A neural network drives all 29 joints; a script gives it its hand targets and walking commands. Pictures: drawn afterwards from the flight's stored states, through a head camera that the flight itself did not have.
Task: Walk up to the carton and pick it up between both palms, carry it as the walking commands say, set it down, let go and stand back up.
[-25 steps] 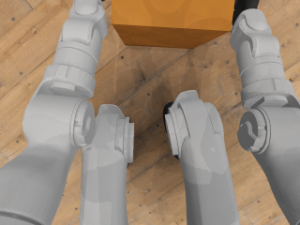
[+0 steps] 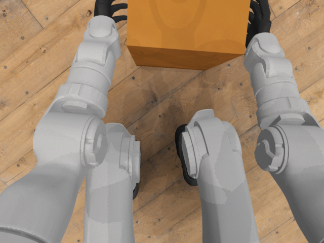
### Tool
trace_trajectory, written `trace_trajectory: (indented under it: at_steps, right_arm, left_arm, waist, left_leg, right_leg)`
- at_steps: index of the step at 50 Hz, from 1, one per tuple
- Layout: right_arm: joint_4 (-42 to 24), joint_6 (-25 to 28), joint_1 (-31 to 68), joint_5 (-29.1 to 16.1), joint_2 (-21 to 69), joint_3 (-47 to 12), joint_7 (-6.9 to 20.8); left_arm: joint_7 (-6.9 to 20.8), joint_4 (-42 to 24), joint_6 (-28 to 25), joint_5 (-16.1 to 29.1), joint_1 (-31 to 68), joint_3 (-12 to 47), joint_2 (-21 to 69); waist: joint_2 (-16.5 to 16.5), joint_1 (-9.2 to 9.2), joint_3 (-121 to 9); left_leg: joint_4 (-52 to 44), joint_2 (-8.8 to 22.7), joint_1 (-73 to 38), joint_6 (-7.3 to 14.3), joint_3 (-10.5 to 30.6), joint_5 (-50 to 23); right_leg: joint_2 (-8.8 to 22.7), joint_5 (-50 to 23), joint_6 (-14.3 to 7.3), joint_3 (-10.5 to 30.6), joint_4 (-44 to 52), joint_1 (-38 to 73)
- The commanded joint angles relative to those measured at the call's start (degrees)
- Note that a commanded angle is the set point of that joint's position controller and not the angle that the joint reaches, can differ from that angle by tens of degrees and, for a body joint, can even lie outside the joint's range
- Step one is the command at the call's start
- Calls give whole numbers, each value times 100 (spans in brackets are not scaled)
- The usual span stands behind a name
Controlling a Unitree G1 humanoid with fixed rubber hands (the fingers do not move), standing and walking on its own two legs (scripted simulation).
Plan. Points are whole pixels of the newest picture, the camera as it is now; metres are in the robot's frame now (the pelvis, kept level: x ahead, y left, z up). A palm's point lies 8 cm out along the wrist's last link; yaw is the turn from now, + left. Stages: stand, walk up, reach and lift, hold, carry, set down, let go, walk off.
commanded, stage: set down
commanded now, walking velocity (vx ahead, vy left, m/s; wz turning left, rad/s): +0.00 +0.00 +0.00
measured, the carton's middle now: (179, 26) +0.53 -0.10 -0.22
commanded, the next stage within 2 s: none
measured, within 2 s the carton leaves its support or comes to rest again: neither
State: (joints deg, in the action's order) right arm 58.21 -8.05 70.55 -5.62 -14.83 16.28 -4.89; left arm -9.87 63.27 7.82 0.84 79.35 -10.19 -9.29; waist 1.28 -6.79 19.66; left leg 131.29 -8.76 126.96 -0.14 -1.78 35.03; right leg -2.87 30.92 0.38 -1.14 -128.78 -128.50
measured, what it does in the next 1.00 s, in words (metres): stands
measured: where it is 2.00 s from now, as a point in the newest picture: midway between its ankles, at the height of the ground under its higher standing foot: (160, 172)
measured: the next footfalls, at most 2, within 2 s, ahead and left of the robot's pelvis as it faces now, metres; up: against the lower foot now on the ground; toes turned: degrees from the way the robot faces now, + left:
none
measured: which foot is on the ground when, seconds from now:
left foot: down 0.00-1.00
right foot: down 0.00-1.00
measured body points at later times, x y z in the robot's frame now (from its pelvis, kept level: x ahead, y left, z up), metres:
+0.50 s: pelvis -0.01 -0.01 +0.02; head +0.36 -0.03 +0.26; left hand +0.55 +0.08 -0.17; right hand +0.48 -0.25 -0.18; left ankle +0.11 +0.10 -0.32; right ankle +0.13 -0.11 -0.32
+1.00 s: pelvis -0.01 -0.01 +0.03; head +0.35 -0.05 +0.29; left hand +0.55 +0.09 -0.12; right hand +0.48 -0.27 -0.13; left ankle +0.11 +0.10 -0.32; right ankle +0.13 -0.11 -0.32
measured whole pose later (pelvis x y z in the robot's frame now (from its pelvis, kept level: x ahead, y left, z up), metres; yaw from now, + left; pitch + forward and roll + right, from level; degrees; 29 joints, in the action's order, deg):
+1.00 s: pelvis -0.01 -0.01 +0.03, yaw +0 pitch +26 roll +2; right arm 42.8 -8.4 68.3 -12.8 -18.6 10.9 -7.7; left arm -8.9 45.9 10.6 13.0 74.5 -1.4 -20.3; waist 0.8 -6.8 30.2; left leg 125.7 -6.2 116.9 -0.8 -1.9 35.2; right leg -2.6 30.2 -2.1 -1.3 -124.2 -120.1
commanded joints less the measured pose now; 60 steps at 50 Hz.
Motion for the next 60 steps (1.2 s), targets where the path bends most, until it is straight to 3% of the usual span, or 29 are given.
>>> trace_trajectory:
  at_steps: [1, 3, 7, 12, 14, 16, 18, 21, 24, 26, 29, 30, 32, 33, 35, 36, 38, 41, 44, 47, 48, 49, 53, 55, 56, 57, 58, 59, 60]
  right_arm:
    - [-786, 155, 3705, -141, 4419, -1656, 1423]
    - [-915, 223, 3913, -91, 4228, -1468, 1381]
    - [-891, 274, 3650, -104, 3734, -1390, 1276]
    - [-735, 465, 3361, 13, 2569, -1062, 948]
    - [-563, 590, 2861, -85, 1810, -916, 708]
    - [-413, 760, 2412, -67, 293, -421, 321]
    - [-309, 867, 1627, -94, -894, -1, 65]
    - [-421, 866, 1706, -365, -871, -84, -102]
    - [-864, 959, 1622, -486, -1016, -204, -151]
    - [-1312, 930, 1665, -576, -1159, -309, -162]
    - [-1386, 881, 1883, -646, -1504, -295, -193]
    - [-1748, 879, 1971, -889, -1206, -574, -197]
    - [-1190, 778, 1757, -561, -1608, -317, -163]
    - [-1266, 808, 1745, -643, -1445, -365, -141]
    - [-1500, 767, 1782, -828, -1262, -564, -112]
    - [-1231, 771, 1571, -486, -1624, -162, -137]
    - [-1501, 742, 1725, -730, -1440, -348, -132]
    - [-1039, 650, 1516, -750, -1330, -420, -66]
    - [-2225, 534, 1599, -889, -1342, -635, -186]
    - [-2006, 255, 1571, -615, -1730, -335, -273]
    - [-3053, 214, 1642, -744, -1719, -359, -318]
    - [-3121, 91, 1583, -599, -1690, -96, -385]
    - [-2289, -151, 1230, -545, -1373, -256, -269]
    - [-3272, -55, 1218, -369, -1390, -4, -334]
    - [-2797, -84, 1337, -519, -1284, -166, -279]
    - [-2896, -190, 1244, -454, -1436, -85, -255]
    - [-2620, -248, 1645, -583, -1290, -306, -208]
    - [-2759, -255, 1590, -534, -1308, -162, -238]
    - [-3490, -264, 1651, -690, -1329, -218, -208]
  left_arm:
    - [1319, -623, -182, 270, 2969, 1555, 4693]
    - [1331, -914, -210, 330, 3094, 1491, 4930]
    - [1112, -592, -231, 176, 2716, 1365, 3861]
    - [951, -667, -386, 128, 2398, 954, 2745]
    - [729, -568, -429, 11, 1876, 805, 1790]
    - [429, -484, -469, 222, 1852, 925, 820]
    - [157, -900, -544, 501, 1557, 804, -457]
    - [49, -760, -501, 442, 1478, 841, -887]
    - [74, -1290, -572, 892, 1472, 1069, -885]
    - [17, -1581, -564, 942, 1492, 1000, -1011]
    - [93, -1660, -470, 1326, 1819, 1438, -923]
    - [156, -1763, -471, 1410, 1645, 1393, -858]
    - [164, -1317, -415, 1211, 1548, 904, -1271]
    - [215, -1952, -459, 1438, 1837, 1269, -1171]
    - [248, -1860, -426, 1338, 1585, 976, -1331]
    - [234, -1735, -425, 1190, 1583, 932, -1428]
    - [226, -1595, -415, 1121, 1529, 882, -1595]
    - [259, -1615, -319, 1028, 1329, 955, -1414]
    - [167, -2277, -255, 1312, 1361, 896, -1392]
    - [93, -2484, -6, 1179, 1410, 814, -1501]
    - [54, -3315, 48, 1241, 1412, 723, -1603]
    - [49, -2939, 174, 1225, 1206, 825, -1690]
    - [72, -2355, 345, 796, 1119, 303, -1983]
    - [72, -3655, 234, 1059, 1399, 431, -1609]
    - [73, -3197, 237, 866, 1341, 264, -1854]
    - [76, -3176, 353, 904, 1433, 522, -1691]
    - [93, -2731, 417, 764, 1584, 498, -1672]
    - [103, -2740, 414, 867, 1590, 601, -1698]
    - [39, -3663, 404, 709, 1607, 368, -1962]
  waist:
    - [368, -532, -6124]
    - [380, -684, -6043]
    - [341, -340, -6221]
    - [213, -380, -6202]
    - [290, 47, -6375]
    - [244, -498, -6271]
    - [361, -697, -6370]
    - [498, -287, -6808]
    - [378, -563, -7808]
    - [296, -470, -8559]
    - [563, -976, -8689]
    - [53, -746, -8926]
    - [-74, -739, -8033]
    - [126, -878, -8326]
    - [-79, -446, -8191]
    - [124, -856, -8238]
    - [35, -489, -8216]
    - [601, -232, -8275]
    - [-181, -387, -9933]
    - [168, -389, -9611]
    - [-59, -394, -10505]
    - [-104, -575, -10649]
    - [-306, -70, -8655]
    - [-282, -641, -10002]
    - [-321, -156, -9863]
    - [54, -513, -9855]
    - [140, -161, -9454]
    - [131, -401, -9429]
    - [65, 29, -10377]
  left_leg:
    - [-1205, -70, -1889, 166, 271, -1007]
    - [-1246, -50, -2016, 140, 387, -1052]
    - [-1260, -26, -2126, 136, 340, -1266]
    - [-1366, 7, -2126, 95, 262, -1032]
    - [-1357, 61, -2290, 63, 126, -1013]
    - [-1406, 244, -2506, -17, 291, -911]
    - [-1486, 365, -2778, -98, 379, -1079]
    - [-1517, 427, -2767, -65, 301, -1217]
    - [-1451, 378, -3135, -72, 310, -1606]
    - [-1339, 367, -3453, -99, 240, -1958]
    - [-1200, 408, -3463, -124, 251, -1990]
    - [-1211, 409, -3452, -11, 209, -1818]
    - [-1213, 483, -2727, -38, 209, -1437]
    - [-1211, 434, -3015, -38, 223, -1627]
    - [-1300, 459, -2797, 65, 135, -1372]
    - [-1189, 479, -2888, -50, 248, -1473]
    - [-1234, 494, -3045, 15, 229, -1474]
    - [-1442, 425, -3277, -51, 106, -1162]
    - [-1410, 338, -3499, 14, -36, -1723]
    - [-1658, 290, -3514, -31, -159, -1276]
    - [-1657, 275, -4056, 19, -187, -1536]
    - [-1850, 283, -4256, 39, -92, -1446]
    - [-2268, 291, -3498, 115, -33, -780]
    - [-2251, 233, -3802, 22, -110, -1356]
    - [-2257, 224, -3825, 96, -104, -1265]
    - [-2414, 206, -4288, 48, -58, -1374]
    - [-2413, 242, -4138, 82, -123, -1050]
    - [-2563, 257, -4302, 122, -19, -898]
    - [-2608, 223, -5086, 113, 19, -1399]
  right_leg:
    - [-309, -1446, -25, 77, 1047, 2481]
    - [-236, -1462, -130, 105, 976, 2541]
    - [-240, -1729, -29, 76, 956, 2679]
    - [-158, -1442, 32, 81, 1164, 2888]
    - [-87, -1324, 57, 168, 1258, 3220]
    - [10, -1269, 35, 76, 1256, 3125]
    - [61, -1530, 17, 4, 1216, 3130]
    - [53, -1825, 56, 121, 1296, 3529]
    - [49, -2292, 37, 15, 1245, 4147]
    - [50, -2698, 48, 49, 1158, 4607]
    - [67, -2966, -50, 43, 1172, 4776]
    - [74, -2784, 0, 69, 1337, 5240]
    - [137, -2551, 15, 224, 1280, 5007]
    - [115, -2698, -28, 152, 1247, 4837]
    - [165, -2450, -13, 268, 1315, 5217]
    - [174, -2604, -34, 212, 1239, 4900]
    - [127, -2378, 57, 148, 1236, 4640]
    - [155, -1921, -59, 152, 1368, 4645]
    - [104, -2989, 17, 158, 1406, 6381]
    - [62, -2389, -20, 167, 1674, 6030]
    - [33, -2786, -6, 137, 1822, 6793]
    - [-4, -2634, 60, -137, 1777, 6633]
    - [16, -1743, 41, 106, 2254, 5726]
    - [-41, -2683, 23, 167, 2381, 6806]
    - [1, -2529, 12, 151, 2332, 6675]
    - [-64, -2409, 0, 74, 2541, 6057]
    - [-20, -1970, 13, 158, 2646, 5941]
    - [-7, -1786, -9, 80, 2738, 5964]
    - [-1, -2050, -11, 35, 2726, 6125]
